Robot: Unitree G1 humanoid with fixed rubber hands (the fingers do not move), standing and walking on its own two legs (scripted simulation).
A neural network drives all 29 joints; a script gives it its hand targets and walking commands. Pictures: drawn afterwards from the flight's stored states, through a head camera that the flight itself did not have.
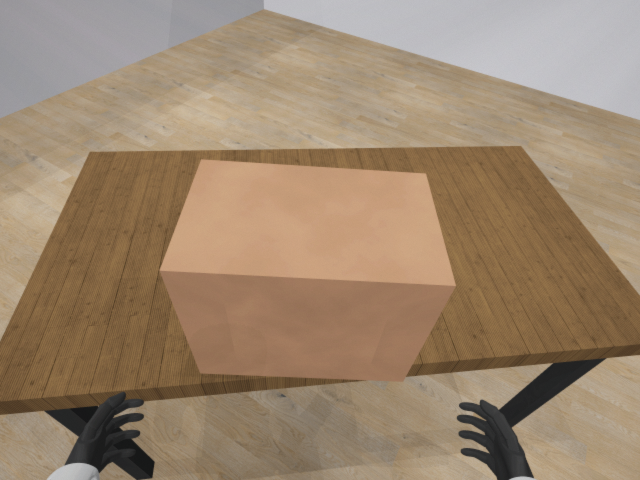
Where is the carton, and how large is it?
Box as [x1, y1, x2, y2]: [159, 159, 455, 381]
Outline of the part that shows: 201,159 159,270 199,371 201,373 402,381 455,286 425,174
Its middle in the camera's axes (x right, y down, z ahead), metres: -0.02 +0.06 +0.56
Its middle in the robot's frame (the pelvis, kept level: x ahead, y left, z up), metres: +0.39 +0.03 +0.02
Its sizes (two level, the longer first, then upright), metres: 0.310 0.191 0.254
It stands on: a table, 0.67 m high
